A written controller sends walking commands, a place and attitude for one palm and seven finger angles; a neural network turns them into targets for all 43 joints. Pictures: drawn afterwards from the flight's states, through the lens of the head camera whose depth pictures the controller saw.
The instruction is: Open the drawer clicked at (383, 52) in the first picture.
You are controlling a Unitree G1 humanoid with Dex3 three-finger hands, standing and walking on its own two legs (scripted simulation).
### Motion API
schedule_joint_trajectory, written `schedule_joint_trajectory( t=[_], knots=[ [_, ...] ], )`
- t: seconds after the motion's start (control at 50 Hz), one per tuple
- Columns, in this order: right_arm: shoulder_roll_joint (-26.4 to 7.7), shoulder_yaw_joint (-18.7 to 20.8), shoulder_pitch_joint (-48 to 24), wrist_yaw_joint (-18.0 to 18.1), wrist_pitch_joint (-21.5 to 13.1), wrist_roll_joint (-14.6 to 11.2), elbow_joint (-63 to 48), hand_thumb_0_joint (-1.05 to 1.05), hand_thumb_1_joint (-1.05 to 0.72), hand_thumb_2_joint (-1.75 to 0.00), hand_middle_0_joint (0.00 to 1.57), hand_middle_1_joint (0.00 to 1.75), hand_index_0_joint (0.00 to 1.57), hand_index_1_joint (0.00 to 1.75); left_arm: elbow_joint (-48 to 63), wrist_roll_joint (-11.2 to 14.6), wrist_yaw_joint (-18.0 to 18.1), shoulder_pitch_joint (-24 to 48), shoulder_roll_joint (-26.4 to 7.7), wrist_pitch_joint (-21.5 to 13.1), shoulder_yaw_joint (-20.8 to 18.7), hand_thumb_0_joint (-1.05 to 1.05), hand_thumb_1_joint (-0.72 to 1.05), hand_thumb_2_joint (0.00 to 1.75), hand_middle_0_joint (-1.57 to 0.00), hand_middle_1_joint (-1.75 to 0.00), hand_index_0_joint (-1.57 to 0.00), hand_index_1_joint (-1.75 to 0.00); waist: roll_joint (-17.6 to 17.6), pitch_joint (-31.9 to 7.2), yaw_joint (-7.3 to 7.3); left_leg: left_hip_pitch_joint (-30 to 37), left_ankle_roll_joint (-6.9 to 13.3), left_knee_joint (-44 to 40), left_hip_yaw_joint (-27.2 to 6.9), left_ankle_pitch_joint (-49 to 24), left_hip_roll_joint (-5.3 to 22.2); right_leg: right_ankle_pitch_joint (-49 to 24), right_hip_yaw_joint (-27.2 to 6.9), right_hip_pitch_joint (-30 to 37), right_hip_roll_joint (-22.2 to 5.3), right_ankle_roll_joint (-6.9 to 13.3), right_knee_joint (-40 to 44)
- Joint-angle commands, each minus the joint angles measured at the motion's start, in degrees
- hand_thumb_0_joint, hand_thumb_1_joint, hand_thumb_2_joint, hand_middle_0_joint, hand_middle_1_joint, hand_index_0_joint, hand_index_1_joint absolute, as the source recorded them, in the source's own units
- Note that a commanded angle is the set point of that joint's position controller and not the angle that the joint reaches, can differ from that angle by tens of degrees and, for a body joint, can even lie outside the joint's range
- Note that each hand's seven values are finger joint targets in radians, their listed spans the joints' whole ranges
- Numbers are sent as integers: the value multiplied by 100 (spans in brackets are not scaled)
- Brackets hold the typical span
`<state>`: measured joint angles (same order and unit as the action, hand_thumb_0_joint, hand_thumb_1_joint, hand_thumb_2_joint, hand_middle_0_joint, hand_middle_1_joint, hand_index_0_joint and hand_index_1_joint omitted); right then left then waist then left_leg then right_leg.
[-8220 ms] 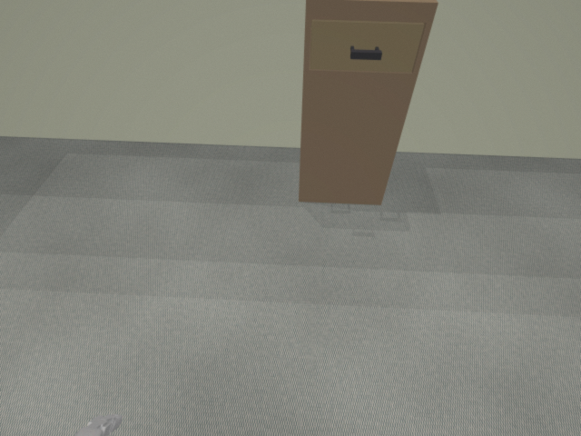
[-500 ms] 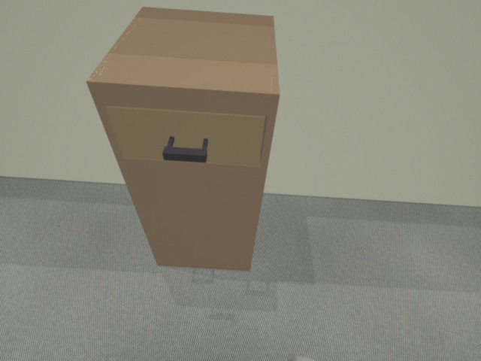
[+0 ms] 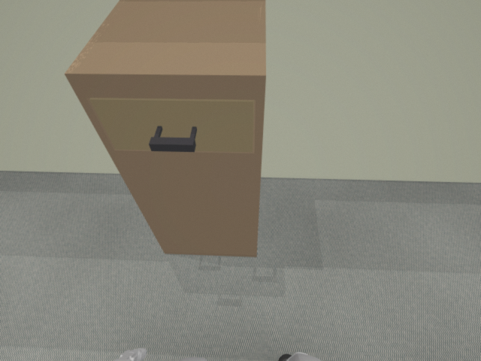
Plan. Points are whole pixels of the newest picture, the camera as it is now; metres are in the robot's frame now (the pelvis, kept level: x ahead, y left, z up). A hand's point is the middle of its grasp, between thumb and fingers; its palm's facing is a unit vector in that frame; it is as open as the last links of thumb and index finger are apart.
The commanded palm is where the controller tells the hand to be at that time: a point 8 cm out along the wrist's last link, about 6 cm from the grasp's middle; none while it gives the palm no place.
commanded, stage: come to a stop and stand still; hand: left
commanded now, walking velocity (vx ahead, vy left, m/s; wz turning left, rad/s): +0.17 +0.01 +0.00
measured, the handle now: (174, 137) +0.57 +0.19 +0.00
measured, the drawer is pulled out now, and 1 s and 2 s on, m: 0.00 0.00 0.00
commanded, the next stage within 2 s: look again from close up in 0.86 s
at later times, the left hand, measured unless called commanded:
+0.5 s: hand out of the picture -0.01 +0.15 -0.17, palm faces -0.01 -0.97 -0.22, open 7.4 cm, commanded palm none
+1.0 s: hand out of the picture +0.00 +0.14 -0.17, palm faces +0.05 -0.98 -0.18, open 7.3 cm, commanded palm none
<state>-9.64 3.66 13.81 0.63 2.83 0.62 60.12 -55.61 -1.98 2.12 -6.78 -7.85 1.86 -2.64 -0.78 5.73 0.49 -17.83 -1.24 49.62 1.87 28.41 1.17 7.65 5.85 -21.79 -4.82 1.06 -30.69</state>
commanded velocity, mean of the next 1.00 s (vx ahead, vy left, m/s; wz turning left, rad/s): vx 0.04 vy -0.03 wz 0.00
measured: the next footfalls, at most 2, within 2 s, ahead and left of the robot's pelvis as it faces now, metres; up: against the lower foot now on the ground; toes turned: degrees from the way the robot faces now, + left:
left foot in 0.06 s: -0.01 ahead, +0.14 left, +0.00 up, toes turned +2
right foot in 0.42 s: +0.02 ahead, -0.10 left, +0.00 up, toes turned -5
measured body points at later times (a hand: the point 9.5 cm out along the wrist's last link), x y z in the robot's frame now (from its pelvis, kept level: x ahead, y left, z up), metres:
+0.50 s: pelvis -0.01 -0.02 +0.00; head +0.03 -0.04 +0.45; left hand -0.01 +0.20 -0.15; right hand -0.03 -0.24 -0.17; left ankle -0.04 +0.12 -0.72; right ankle -0.02 -0.10 -0.73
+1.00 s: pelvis +0.00 -0.02 +0.01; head -0.02 -0.02 +0.46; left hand -0.01 +0.19 -0.15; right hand +0.04 -0.25 -0.14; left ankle +0.00 +0.06 -0.73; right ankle -0.02 -0.10 -0.73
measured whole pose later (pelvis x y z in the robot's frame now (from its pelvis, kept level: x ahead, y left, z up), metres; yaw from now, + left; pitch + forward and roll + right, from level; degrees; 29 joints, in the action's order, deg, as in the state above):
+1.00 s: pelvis +0.00 -0.02 +0.01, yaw +0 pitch -3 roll -1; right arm -9.7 0.0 13.4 2.0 -0.2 1.0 61.4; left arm -60.8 -0.7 2.9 -20.0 -7.4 -0.8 0.4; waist -0.4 0.1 -0.4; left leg -9.2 2.9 26.9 5.6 15.2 -0.4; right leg 15.4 5.9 -6.4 2.2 3.1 -24.1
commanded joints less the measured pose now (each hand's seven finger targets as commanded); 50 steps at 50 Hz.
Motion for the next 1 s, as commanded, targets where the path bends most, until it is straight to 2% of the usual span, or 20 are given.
schedule_joint_trajectory(
  t=[0.0, 0.02, 0.06, 0.08, 0.1, 0.14, 0.18, 0.28, 0.34, 0.36, 0.38, 0.4, 0.42, 0.46, 0.54, 0.62, 0.66, 0.7, 0.78, 0.98],
  knots=[
    [-104, -22, 1265, 12, -154, 4, 43, 0, -90, -90, 20, 30, 20, 30, 197, 29, 38, -183, -1164, -11, -271, 0, 90, 90, -20, -30, -20, -30, 1107, -1042, 120, 1129, 59, -2095, 255, -871, -118, 1573, -1236, 223, -882, 390, 1267],
    [-210, -43, 1384, 24, -201, 22, 105, 0, -90, -90, 20, 30, 20, 30, 171, 82, 16, -227, -970, 9, -220, 0, 90, 90, -20, -30, -20, -30, 641, -979, 141, 1434, 107, -2732, -56, -840, 21, 2012, -1052, -142, -591, 155, 865],
    [-781, 40, 892, 69, -261, 125, -167, 0, -90, -90, 20, 30, 20, 30, 258, 156, -56, -217, -453, 36, -101, 0, 90, 90, -20, -30, -20, -30, -1569, -85, 72, -42, 666, -4428, -2248, 1125, 1642, 1725, -241, -555, 288, -255, -841],
    [-863, -4, 386, 104, -270, 148, -334, 0, -90, -90, 20, 30, 20, 30, 231, 132, -88, -207, -501, 19, -126, 0, 90, 90, -20, -30, -20, -30, -1441, 250, -66, -864, 911, -4755, -2407, 1432, 1832, 1478, -521, -272, 224, -210, -1412],
    [-766, -39, 97, 117, -310, 148, -338, 0, -90, -90, 20, 30, 20, 30, 67, 54, -115, -246, -567, 48, -152, 0, 90, 90, -20, -30, -20, -30, -1476, 251, -125, -978, 860, -4761, -2142, 1276, 1646, 1351, -690, -84, 206, -187, -1836],
    [-670, -85, 128, 151, -357, 120, -318, 0, -90, -90, 20, 30, 20, 30, -125, 27, -190, -619, -522, 16, -145, 0, 90, 90, -20, -30, -20, -30, -937, 361, -213, -409, 789, -4454, -1524, 500, 1338, 1153, -626, -498, 347, -205, -2427],
    [-664, -74, 441, 172, -405, 99, -212, 0, -90, -90, 20, 30, 20, 30, -243, 37, -228, -725, -514, -68, -118, 0, 90, 90, -20, -30, -20, -30, -569, 300, -106, 441, 821, -4269, -1294, -146, 1289, 1072, -565, -976, 300, -240, -2454],
    [-677, -42, 1105, 209, -430, 125, 65, 0, -90, -90, 20, 30, 20, 30, -158, 103, -231, -434, -406, -187, 2, 0, 90, 90, -20, -30, -20, -30, -727, -195, 285, 1811, 1072, -3606, -1175, -2638, 1494, 1697, -399, -774, 195, -298, -1089],
    [-695, -58, 955, 206, -398, 85, 168, 0, -90, -90, 20, 30, 20, 30, -391, 161, -197, -935, -317, -254, 32, 0, 90, 90, -20, -30, -20, -30, -805, -467, 68, 1482, 857, -2980, -804, -3641, 1236, 1123, -202, 474, 345, -243, 374],
    [-960, -54, 315, 149, -264, 11, -281, 0, -90, -90, 20, 30, 20, 30, -272, 63, -144, -1475, -1120, -273, 117, 0, 90, 90, -20, -30, -20, -30, 180, 110, -283, -72, 483, -2640, -285, -1050, 727, 993, -163, 1187, 388, -107, 517],
    [-700, -102, -10, 130, -341, 61, -569, 0, -90, -90, 20, 30, 20, 30, -366, 46, -76, -2062, -856, -255, 50, 0, 90, 90, -20, -30, -20, -30, 1496, 98, -566, -735, 229, -1542, 85, -267, 299, 809, -1070, 1041, -152, -130, 1142],
    [-240, -157, 304, 138, -331, 52, -623, 0, -90, -90, 20, 30, 20, 30, -356, -7, 4, -1742, -883, -288, 16, 0, 90, 90, -20, -30, -20, -30, 1671, -291, -119, -595, 175, -1182, -24, -227, 78, 318, -1854, 1112, -854, 217, 1493],
    [-205, -168, 450, 119, -295, 40, -529, 0, -90, -90, 20, 30, 20, 30, -240, 20, 10, -1568, -883, -325, 75, 0, 90, 90, -20, -30, -20, -30, 936, -632, -60, -322, 190, -878, -88, -239, 93, -157, -1715, 1259, -909, 382, 1391],
    [-165, -167, 604, 107, -251, 78, -431, 0, -90, -90, 20, 30, 20, 30, -127, 53, 32, -1537, -857, -393, 34, 0, 90, 90, -20, -30, -20, -30, 1187, -1186, -6, -509, 249, -129, -9, -282, 6, -1440, -1810, 1824, -834, 503, 1167],
    [-116, -192, 319, 129, -277, 7, -492, 0, -90, -90, 20, 30, 20, 30, -3, 42, 106, -1427, -730, -379, 35, 0, 90, 90, -20, -30, -20, -30, 424, -854, -20, -633, 212, -467, 10, -304, 141, -3472, -1326, 2003, -909, 835, 723],
    [-91, -225, 653, 161, -290, 17, -238, 0, -90, -90, 20, 30, 20, 30, -74, 113, 113, -1335, -597, -297, 100, 0, 90, 90, -20, -30, -20, -30, 228, -534, 144, 600, 271, -2155, 3, -1774, 126, -1965, -972, 1215, -450, 469, 639],
    [-312, -224, 610, 174, -337, 42, -194, 0, -90, -90, 20, 30, 20, 30, -120, 128, 103, -1502, -426, -278, 151, 0, 90, 90, -20, -30, -20, -30, -202, -407, 34, 859, 461, -2296, -379, -2771, 614, -850, -790, 876, -133, 185, 720],
    [-322, -251, 417, 184, -329, 45, -166, 0, -90, -90, 20, 30, 20, 30, -191, 120, 104, -1540, -448, -282, 159, 0, 90, 90, -20, -30, -20, -30, -572, -171, -20, 644, 490, -2284, -388, -2864, 596, -702, -816, 977, -112, 78, 855],
    [-329, -289, 320, 189, -320, 26, -125, 0, -90, -90, 20, 30, 20, 30, -313, 125, 109, -1673, -510, -329, 186, 0, 90, 90, -20, -30, -20, -30, -140, -174, -33, 652, 416, -2362, -308, -2639, 530, -1199, -924, 1228, -205, 8, 1011],
    [-444, -339, 345, 143, -347, 21, 43, 0, -90, -90, 20, 30, 20, 30, -379, 130, 98, -1656, -446, -339, 251, 0, 90, 90, -20, -30, -20, -30, 194, -146, -28, 707, 419, -2877, -403, -2125, 536, -345, -878, 1239, -191, 81, 1212]
  ],
)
